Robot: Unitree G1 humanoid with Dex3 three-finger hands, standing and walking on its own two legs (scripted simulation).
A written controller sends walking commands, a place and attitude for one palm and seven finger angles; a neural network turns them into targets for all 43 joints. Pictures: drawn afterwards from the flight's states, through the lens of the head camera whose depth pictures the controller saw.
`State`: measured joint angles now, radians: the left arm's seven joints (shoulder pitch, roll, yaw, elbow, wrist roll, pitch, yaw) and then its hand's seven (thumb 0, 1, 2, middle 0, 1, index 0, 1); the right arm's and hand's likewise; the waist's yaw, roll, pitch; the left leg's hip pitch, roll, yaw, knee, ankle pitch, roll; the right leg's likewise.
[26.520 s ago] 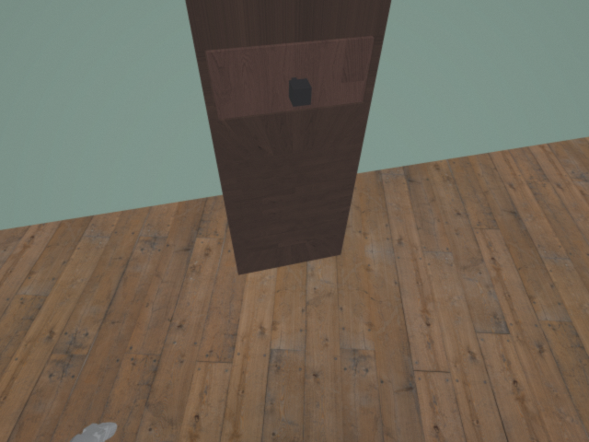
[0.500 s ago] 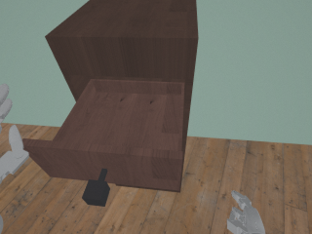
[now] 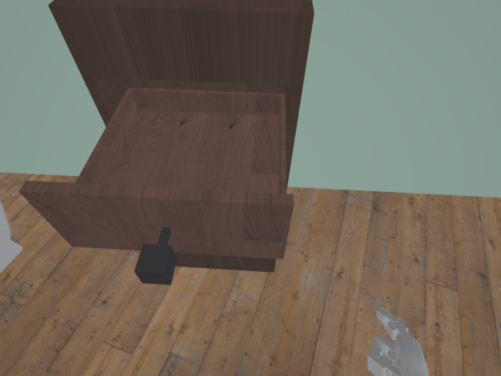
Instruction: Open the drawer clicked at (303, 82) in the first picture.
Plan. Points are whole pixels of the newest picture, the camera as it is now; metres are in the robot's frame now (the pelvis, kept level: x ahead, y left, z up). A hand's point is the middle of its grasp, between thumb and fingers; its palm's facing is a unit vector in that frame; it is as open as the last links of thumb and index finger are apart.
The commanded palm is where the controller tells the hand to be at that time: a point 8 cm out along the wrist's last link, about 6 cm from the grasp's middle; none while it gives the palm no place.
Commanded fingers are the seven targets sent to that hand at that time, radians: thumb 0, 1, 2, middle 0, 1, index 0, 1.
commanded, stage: step back with the hand held close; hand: left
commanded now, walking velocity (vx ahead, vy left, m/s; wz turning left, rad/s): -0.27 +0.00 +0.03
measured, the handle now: (160, 251) +0.28 +0.16 +0.05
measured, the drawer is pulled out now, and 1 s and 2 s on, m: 0.28 0.28 0.28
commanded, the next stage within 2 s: stop stepping back and stand still in 0.60 s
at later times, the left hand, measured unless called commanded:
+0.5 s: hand (14, 323) +0.13 +0.20 +0.22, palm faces +0.32 -0.80 -0.51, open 7.4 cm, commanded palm +0.05 +0.26 +0.24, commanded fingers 0.00 0.90 0.90 -0.20 -0.30 -0.20 -0.30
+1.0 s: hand out of the picture -0.01 +0.21 +0.23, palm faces +0.42 -0.78 -0.46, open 7.4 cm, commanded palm -0.07 +0.26 +0.24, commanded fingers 0.00 0.90 0.90 -0.20 -0.30 -0.20 -0.30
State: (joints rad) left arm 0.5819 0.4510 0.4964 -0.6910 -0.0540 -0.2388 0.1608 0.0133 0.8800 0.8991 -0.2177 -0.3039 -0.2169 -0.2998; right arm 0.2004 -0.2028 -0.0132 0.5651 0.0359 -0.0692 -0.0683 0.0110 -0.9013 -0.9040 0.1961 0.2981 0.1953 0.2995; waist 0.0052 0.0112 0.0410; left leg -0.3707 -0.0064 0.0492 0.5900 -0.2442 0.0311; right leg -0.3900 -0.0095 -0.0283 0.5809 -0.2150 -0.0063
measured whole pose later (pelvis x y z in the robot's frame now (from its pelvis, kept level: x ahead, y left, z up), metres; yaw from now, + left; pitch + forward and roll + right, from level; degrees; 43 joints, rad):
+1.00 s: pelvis -0.20 -0.02 +0.01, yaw -1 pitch -1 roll +0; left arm 0.57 0.44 0.47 -0.71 -0.05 -0.22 0.16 0.01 0.88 0.90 -0.22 -0.30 -0.22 -0.30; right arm 0.21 -0.18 0.02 0.63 0.02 -0.07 -0.04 0.01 -0.90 -0.90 0.20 0.30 0.20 0.30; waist -0.01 -0.02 0.01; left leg -0.37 0.00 0.03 0.77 -0.39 0.01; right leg -0.30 0.00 -0.07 0.51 -0.20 -0.04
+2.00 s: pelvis -0.24 -0.01 +0.01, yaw +2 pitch -1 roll +0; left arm 0.26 0.15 0.03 0.90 0.01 0.06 0.03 -0.01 0.98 0.90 -0.21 -0.30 -0.20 -0.30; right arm 0.19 -0.20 0.00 0.94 -0.01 0.02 -0.01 0.01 -0.91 -0.90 0.20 0.30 0.19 0.30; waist -0.02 -0.01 0.08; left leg -0.28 0.00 0.04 0.54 -0.24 0.02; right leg -0.24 0.01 -0.06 0.53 -0.27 -0.03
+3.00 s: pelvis -0.23 -0.02 +0.02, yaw +1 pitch -2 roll +0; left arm 0.25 0.13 0.02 1.15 0.01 0.00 0.04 0.00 0.90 0.90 -0.20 -0.30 -0.20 -0.30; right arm 0.28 -0.13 -0.02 1.14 -0.01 0.01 -0.04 0.00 -0.91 -0.90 0.19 0.30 0.19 0.30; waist -0.01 0.03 0.08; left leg -0.19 0.02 0.05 0.40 -0.18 0.01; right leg -0.15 0.03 -0.05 0.38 -0.20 -0.05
